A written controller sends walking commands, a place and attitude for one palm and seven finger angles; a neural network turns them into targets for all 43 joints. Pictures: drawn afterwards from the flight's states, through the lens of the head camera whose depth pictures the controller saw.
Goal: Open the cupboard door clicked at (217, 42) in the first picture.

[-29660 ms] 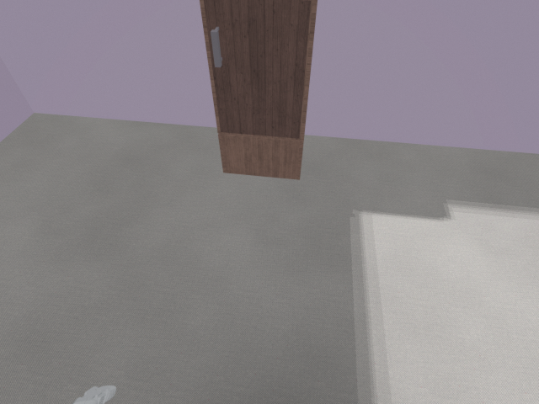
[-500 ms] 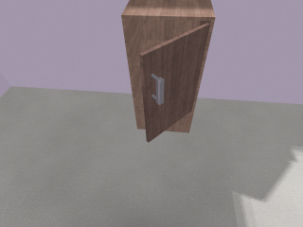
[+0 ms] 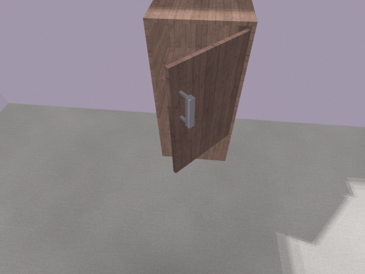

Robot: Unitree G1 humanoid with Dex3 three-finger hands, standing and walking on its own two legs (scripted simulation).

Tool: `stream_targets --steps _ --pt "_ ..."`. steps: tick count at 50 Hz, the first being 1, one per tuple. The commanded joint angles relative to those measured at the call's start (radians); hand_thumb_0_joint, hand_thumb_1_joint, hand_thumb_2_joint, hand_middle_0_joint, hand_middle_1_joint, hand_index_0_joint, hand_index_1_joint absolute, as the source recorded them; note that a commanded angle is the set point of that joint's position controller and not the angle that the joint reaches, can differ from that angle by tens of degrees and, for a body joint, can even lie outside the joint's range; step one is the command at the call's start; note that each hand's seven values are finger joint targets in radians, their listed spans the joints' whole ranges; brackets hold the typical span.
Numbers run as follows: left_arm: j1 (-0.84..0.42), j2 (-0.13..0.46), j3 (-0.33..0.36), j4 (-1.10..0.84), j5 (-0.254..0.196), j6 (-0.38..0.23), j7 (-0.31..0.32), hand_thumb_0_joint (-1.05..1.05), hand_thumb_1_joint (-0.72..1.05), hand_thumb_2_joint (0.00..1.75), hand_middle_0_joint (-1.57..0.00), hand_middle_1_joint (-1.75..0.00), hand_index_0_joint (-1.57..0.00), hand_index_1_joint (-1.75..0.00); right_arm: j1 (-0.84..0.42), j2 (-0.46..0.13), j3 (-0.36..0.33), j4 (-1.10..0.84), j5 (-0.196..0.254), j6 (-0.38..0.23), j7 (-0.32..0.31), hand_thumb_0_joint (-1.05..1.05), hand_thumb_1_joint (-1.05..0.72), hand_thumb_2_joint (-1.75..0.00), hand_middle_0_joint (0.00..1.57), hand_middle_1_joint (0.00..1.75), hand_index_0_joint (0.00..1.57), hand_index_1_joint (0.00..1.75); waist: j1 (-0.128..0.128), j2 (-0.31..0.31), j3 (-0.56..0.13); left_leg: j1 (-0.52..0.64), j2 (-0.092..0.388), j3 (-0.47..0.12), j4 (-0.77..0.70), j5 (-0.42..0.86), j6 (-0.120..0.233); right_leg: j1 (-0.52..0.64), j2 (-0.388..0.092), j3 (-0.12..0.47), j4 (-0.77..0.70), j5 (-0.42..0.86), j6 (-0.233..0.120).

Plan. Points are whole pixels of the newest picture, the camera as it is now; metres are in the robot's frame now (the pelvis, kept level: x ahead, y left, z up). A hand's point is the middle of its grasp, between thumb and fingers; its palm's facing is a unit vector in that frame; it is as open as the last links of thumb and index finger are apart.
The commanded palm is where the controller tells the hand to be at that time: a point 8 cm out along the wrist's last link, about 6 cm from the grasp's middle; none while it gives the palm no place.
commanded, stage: look to check the result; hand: left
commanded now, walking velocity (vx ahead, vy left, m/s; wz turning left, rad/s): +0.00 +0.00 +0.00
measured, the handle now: (185, 109) +0.65 +0.02 -0.06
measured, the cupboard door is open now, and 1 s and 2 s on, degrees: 47 47 47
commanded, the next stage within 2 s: walk to a spot facing it in 0.46 s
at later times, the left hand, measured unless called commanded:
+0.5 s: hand out of the picture +0.01 +0.15 -0.17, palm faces +0.05 -0.98 -0.19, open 7.4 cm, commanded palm none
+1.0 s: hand out of the picture +0.07 +0.19 -0.19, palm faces -0.06 -0.98 -0.19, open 7.4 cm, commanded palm none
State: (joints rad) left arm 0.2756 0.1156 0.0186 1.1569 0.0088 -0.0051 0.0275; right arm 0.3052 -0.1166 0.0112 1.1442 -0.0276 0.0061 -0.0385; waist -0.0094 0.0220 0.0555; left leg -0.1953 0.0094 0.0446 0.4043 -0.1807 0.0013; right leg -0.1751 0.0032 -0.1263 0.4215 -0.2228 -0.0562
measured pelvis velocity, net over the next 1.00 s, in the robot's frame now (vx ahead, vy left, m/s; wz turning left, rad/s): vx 0.02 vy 0.00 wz -0.14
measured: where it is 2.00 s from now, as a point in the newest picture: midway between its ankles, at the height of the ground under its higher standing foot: outside the picture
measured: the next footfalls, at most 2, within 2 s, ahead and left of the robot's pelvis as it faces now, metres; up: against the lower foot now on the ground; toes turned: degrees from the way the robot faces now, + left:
right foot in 1.30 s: +0.02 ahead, -0.16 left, +0.00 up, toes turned -22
left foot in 1.72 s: +0.12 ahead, +0.04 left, +0.00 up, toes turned -33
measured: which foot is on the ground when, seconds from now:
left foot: down 0.00-1.00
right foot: down 0.00-0.94, up 0.96-1.00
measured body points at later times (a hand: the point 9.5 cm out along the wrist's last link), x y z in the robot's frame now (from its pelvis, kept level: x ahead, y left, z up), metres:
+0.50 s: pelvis +0.01 -0.02 +0.00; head +0.03 -0.03 +0.45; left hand +0.00 +0.20 -0.16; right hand +0.00 -0.22 -0.17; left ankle +0.02 +0.12 -0.74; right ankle +0.01 -0.08 -0.74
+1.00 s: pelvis +0.02 +0.00 -0.01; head +0.05 +0.01 +0.44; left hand +0.07 +0.24 -0.17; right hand +0.01 -0.24 -0.16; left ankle +0.02 +0.11 -0.74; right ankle -0.01 -0.08 -0.72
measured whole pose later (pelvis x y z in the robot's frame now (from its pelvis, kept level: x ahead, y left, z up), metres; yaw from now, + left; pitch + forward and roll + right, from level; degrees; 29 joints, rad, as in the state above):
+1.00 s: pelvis +0.02 +0.00 -0.01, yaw -8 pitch +0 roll -1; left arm 0.21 0.19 0.10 1.06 0.02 0.06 0.00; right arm 0.23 -0.17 -0.03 1.03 -0.03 0.01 -0.07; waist 0.01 -0.02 0.08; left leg -0.24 0.07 0.14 0.56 -0.31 0.01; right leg -0.33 0.07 -0.02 0.76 -0.42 -0.05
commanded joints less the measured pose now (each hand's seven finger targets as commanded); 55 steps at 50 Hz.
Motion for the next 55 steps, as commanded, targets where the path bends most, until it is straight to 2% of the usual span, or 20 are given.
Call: stream_targets --steps 1,17,18,29,32,37,39,41,43,44,45,46,47,48,49,50,51,52,54,55 --pt "0.07 0.105 0.014 -0.021 -0.003 -0.012 0.012 0.0 0.9 0.9 -0.2 -0.3 -0.2 -0.3 0.076 -0.073 -0.014 -0.015 0.004 -0.007 -0.002 0.0 -0.9 -0.9 0.2 0.3 0.2 0.3 0.005 -0.014 0.015 -0.013 0.081 -0.082 -0.074 0.044 0.023 -0.005 -0.124 0.134 -0.12 0.017 0.001" --pt "0.071 0.11 0.013 -0.024 -0.003 -0.015 0.015 0.0 0.9 0.9 -0.2 -0.3 -0.2 -0.3 0.065 -0.077 -0.014 -0.01 0.004 0.001 -0.002 0.0 -0.9 -0.9 0.2 0.3 0.2 0.3 0.003 -0.026 0.04 0.001 0.076 -0.066 -0.052 0.043 0.016 -0.016 -0.128 0.141 -0.154 -0.005 0.005" --pt "0.067 0.109 0.013 -0.024 -0.004 -0.014 0.014 0.0 0.9 0.9 -0.2 -0.3 -0.2 -0.3 0.067 -0.074 -0.013 -0.009 0.003 0.0 -0.002 0.0 -0.9 -0.9 0.2 0.3 0.2 0.3 0.002 -0.005 0.036 0.0 0.076 -0.068 -0.056 0.046 0.017 -0.01 -0.13 0.144 -0.153 0.001 0.003" --pt "0.073 0.11 0.014 -0.021 -0.005 -0.017 0.016 0.0 0.9 0.9 -0.2 -0.3 -0.2 -0.3 0.065 -0.079 -0.011 -0.005 0.005 -0.003 -0.007 0.0 -0.9 -0.9 0.2 0.3 0.2 0.3 0.005 -0.018 0.023 0.008 0.083 -0.066 -0.053 0.093 0.014 0.033 -0.128 0.136 -0.138 0.124 0.013" --pt "0.064 0.128 0.031 -0.034 -0.001 -0.005 0.016 0.0 0.9 0.9 -0.2 -0.3 -0.2 -0.3 0.059 -0.095 -0.023 -0.013 0.006 0.009 -0.015 0.0 -0.9 -0.9 0.2 0.3 0.2 0.3 0.005 -0.035 0.03 0.01 0.092 -0.032 -0.007 0.067 0.008 0.004 -0.132 0.161 -0.118 0.178 0.007" --pt "0.033 0.178 0.073 -0.075 0.01 0.023 0.007 0.0 0.9 0.9 -0.2 -0.3 -0.2 -0.3 0.034 -0.109 -0.052 -0.052 0.006 0.03 -0.021 0.0 -0.9 -0.9 0.2 0.3 0.2 0.3 0.005 -0.101 0.009 -0.046 0.071 0.047 0.139 -0.072 -0.009 -0.023 -0.187 0.273 -0.126 0.173 -0.045" --pt "0.024 0.191 0.086 -0.092 0.013 0.028 0.003 0.0 0.9 0.9 -0.2 -0.3 -0.2 -0.3 0.011 -0.111 -0.061 -0.074 0.008 0.031 -0.021 0.0 -0.9 -0.9 0.2 0.3 0.2 0.3 0.013 -0.132 0.008 -0.108 0.067 0.048 0.234 -0.178 -0.014 -0.005 -0.211 0.323 -0.133 0.201 -0.089" --pt "0.017 0.198 0.097 -0.104 0.017 0.029 0.003 0.0 0.9 0.9 -0.2 -0.3 -0.2 -0.3 -0.019 -0.12 -0.068 -0.101 0.01 0.03 -0.021 0.0 -0.9 -0.9 0.2 0.3 0.2 0.3 0.018 -0.131 0.004 -0.151 0.074 0.028 0.306 -0.248 -0.016 -0.002 -0.239 0.376 -0.127 0.24 -0.139" --pt "-0.01 0.205 0.104 -0.122 0.018 0.031 0.004 0.0 0.9 0.9 -0.2 -0.3 -0.2 -0.3 -0.014 -0.116 -0.069 -0.117 0.014 0.025 -0.022 0.0 -0.9 -0.9 0.2 0.3 0.2 0.3 0.006 -0.099 -0.01 -0.14 0.085 0.012 0.269 -0.256 -0.016 -0.006 -0.243 0.389 -0.087 0.3 -0.152" --pt "-0.027 0.204 0.105 -0.132 0.017 0.031 0.001 0.0 0.9 0.9 -0.2 -0.3 -0.2 -0.3 -0.001 -0.114 -0.068 -0.118 0.015 0.021 -0.023 0.0 -0.9 -0.9 0.2 0.3 0.2 0.3 -0.005 -0.087 -0.02 -0.095 0.085 0.01 0.185 -0.219 -0.016 -0.021 -0.225 0.38 -0.049 0.35 -0.136" --pt "-0.052 0.2 0.104 -0.144 0.012 0.031 -0.002 0.0 0.9 0.9 -0.2 -0.3 -0.2 -0.3 0.04 -0.119 -0.067 -0.107 0.015 0.014 -0.024 0.0 -0.9 -0.9 0.2 0.3 0.2 0.3 -0.031 -0.04 -0.038 0.002 0.101 0.001 0.063 -0.107 -0.012 -0.077 -0.192 0.351 0.009 0.351 -0.102" --pt "-0.061 0.168 0.098 -0.164 0.005 0.033 -0.009 0.0 0.9 0.9 -0.2 -0.3 -0.2 -0.3 0.07 -0.153 -0.071 -0.102 0.006 0.005 -0.028 0.0 -0.9 -0.9 0.2 0.3 0.2 0.3 -0.036 0.086 -0.058 0.111 0.194 -0.09 -0.04 0.037 0.025 -0.18 -0.085 0.264 0.109 0.256 -0.04" --pt "-0.064 0.126 0.088 -0.188 0.0 0.035 -0.017 0.0 0.9 0.9 -0.2 -0.3 -0.2 -0.3 0.092 -0.222 -0.081 -0.112 -0.003 0.002 -0.033 0.0 -0.9 -0.9 0.2 0.3 0.2 0.3 -0.032 0.28 -0.053 0.158 0.375 -0.277 -0.102 0.205 0.111 -0.307 0.024 0.141 0.293 -0.083 0.023" --pt "-0.105 0.15 0.089 -0.206 0.01 0.041 -0.021 0.0 0.9 0.9 -0.2 -0.3 -0.2 -0.3 0.101 -0.237 -0.081 -0.117 -0.012 0.002 -0.036 0.0 -0.9 -0.9 0.2 0.3 0.2 0.3 -0.046 0.276 -0.019 0.109 0.458 -0.316 -0.145 0.259 0.186 -0.347 0.04 0.138 0.53 -0.358 0.032" --pt "-0.113 0.165 0.1 -0.205 0.018 0.052 -0.027 0.0 0.9 0.9 -0.2 -0.3 -0.2 -0.3 0.073 -0.224 -0.07 -0.124 -0.013 -0.002 -0.039 0.0 -0.9 -0.9 0.2 0.3 0.2 0.3 -0.025 0.226 0.011 0.042 0.444 -0.275 -0.153 0.21 0.188 -0.355 0.007 0.198 0.649 -0.34 0.036" --pt "-0.109 0.173 0.107 -0.206 0.018 0.058 -0.036 0.0 0.9 0.9 -0.2 -0.3 -0.2 -0.3 0.031 -0.21 -0.064 -0.154 -0.011 -0.006 -0.042 0.0 -0.9 -0.9 0.2 0.3 0.2 0.3 -0.004 0.163 0.03 0.006 0.42 -0.234 -0.166 0.16 0.179 -0.372 -0.007 0.199 0.71 -0.294 0.048" --pt "-0.11 0.163 0.107 -0.208 0.02 0.055 -0.044 0.0 0.9 0.9 -0.2 -0.3 -0.2 -0.3 -0.016 -0.215 -0.063 -0.18 -0.013 -0.009 -0.039 0.0 -0.9 -0.9 0.2 0.3 0.2 0.3 0.017 0.108 0.04 0.012 0.388 -0.178 -0.146 0.178 0.166 -0.39 -0.019 0.18 0.735 -0.256 0.058" --pt "-0.106 0.152 0.104 -0.208 0.018 0.054 -0.051 0.0 0.9 0.9 -0.2 -0.3 -0.2 -0.3 -0.045 -0.219 -0.065 -0.198 -0.012 -0.012 -0.037 0.0 -0.9 -0.9 0.2 0.3 0.2 0.3 0.027 0.052 0.021 0.034 0.36 -0.119 -0.126 0.215 0.151 -0.398 -0.027 0.161 0.738 -0.219 0.07" --pt "-0.119 0.137 0.096 -0.224 0.016 0.055 -0.057 0.0 0.9 0.9 -0.2 -0.3 -0.2 -0.3 -0.028 -0.23 -0.068 -0.201 -0.015 -0.014 -0.033 0.0 -0.9 -0.9 0.2 0.3 0.2 0.3 0.017 0.067 -0.02 0.108 0.326 -0.045 -0.092 0.317 0.136 -0.411 -0.032 0.136 0.71 -0.195 0.09" --pt "-0.126 0.136 0.092 -0.232 0.014 0.055 -0.058 0.0 0.9 0.9 -0.2 -0.3 -0.2 -0.3 -0.02 -0.237 -0.071 -0.202 -0.014 -0.013 -0.03 0.0 -0.9 -0.9 0.2 0.3 0.2 0.3 0.011 0.095 -0.046 0.144 0.321 -0.013 -0.076 0.357 0.133 -0.41 -0.039 0.123 0.671 -0.193 0.096"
